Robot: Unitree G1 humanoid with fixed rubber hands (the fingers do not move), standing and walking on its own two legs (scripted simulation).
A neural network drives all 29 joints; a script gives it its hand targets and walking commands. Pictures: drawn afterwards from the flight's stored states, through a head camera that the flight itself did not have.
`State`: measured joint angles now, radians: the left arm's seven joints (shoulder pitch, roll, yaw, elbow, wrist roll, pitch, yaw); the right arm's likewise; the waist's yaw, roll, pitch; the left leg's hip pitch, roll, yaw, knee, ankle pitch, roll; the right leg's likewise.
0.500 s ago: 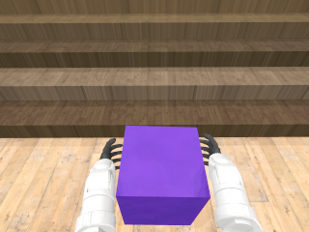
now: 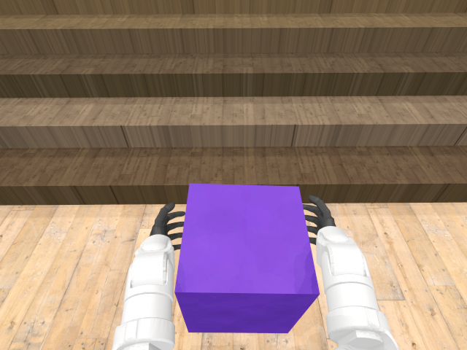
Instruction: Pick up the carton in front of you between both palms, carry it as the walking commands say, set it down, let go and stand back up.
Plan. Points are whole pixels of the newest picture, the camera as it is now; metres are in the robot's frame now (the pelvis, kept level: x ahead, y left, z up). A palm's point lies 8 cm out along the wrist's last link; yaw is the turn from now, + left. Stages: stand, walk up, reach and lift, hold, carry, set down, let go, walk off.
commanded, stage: reach and lift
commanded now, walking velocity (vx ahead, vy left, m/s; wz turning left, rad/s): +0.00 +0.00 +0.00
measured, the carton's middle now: (241, 262) +0.29 +0.00 -0.05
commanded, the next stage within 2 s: hold in 0.36 s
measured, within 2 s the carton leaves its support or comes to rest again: neither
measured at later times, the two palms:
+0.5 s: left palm (159, 239) +0.29 +0.15 +0.05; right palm (330, 230) +0.30 -0.15 +0.06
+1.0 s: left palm (158, 240) +0.29 +0.15 +0.05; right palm (330, 232) +0.29 -0.15 +0.06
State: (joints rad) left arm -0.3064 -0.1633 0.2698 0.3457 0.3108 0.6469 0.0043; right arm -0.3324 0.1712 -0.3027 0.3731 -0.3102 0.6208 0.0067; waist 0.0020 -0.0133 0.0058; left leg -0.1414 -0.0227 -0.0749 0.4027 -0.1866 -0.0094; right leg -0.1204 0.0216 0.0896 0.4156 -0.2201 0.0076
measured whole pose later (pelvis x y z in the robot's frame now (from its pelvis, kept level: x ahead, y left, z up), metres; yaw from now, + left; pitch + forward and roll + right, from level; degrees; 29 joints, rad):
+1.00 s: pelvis -0.01 +0.00 +0.00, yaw +0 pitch -8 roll +0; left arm -0.30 -0.16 0.24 0.26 0.30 0.76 0.00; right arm -0.33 0.17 -0.28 0.28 -0.31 0.74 0.01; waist 0.00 -0.01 0.02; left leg -0.06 -0.02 -0.08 0.37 -0.17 -0.01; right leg -0.04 0.02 0.09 0.38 -0.20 0.01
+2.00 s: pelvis +0.05 -0.02 +0.00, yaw -1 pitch +4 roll +1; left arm -0.17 -0.13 0.10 -0.13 0.15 0.95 0.07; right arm -0.16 0.13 -0.13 -0.15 -0.15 0.94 -0.06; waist 0.00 -0.01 -0.16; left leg -0.41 0.03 0.06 0.77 -0.42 -0.02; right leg -0.20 -0.01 -0.04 0.38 -0.26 -0.04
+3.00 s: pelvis +0.59 -0.07 -0.02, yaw -3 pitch +3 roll -1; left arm -0.42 -0.10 0.19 -0.34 0.00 1.21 0.17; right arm -0.40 0.10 -0.19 -0.37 -0.01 1.21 -0.17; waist 0.01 0.02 -0.04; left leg -0.50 0.03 0.13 0.53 -0.02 0.05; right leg -0.21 -0.02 -0.21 0.55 -0.40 -0.04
